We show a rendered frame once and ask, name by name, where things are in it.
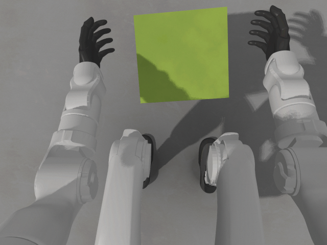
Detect carton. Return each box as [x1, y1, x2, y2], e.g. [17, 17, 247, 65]
[133, 7, 229, 103]

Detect robot right forearm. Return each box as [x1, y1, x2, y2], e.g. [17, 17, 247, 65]
[263, 51, 327, 150]

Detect left robot hand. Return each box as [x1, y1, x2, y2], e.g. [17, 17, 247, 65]
[79, 17, 115, 68]

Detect robot left foot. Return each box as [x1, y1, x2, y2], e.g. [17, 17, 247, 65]
[142, 135, 153, 189]

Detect robot right shin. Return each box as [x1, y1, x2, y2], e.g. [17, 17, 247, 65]
[205, 132, 255, 186]

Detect robot right upper arm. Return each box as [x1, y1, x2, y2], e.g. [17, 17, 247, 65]
[273, 147, 327, 245]

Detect robot left forearm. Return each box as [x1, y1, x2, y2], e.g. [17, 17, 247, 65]
[34, 62, 106, 196]

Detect robot left upper arm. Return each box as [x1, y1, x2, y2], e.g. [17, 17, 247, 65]
[0, 157, 99, 245]

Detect right robot hand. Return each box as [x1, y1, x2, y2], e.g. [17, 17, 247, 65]
[248, 5, 290, 61]

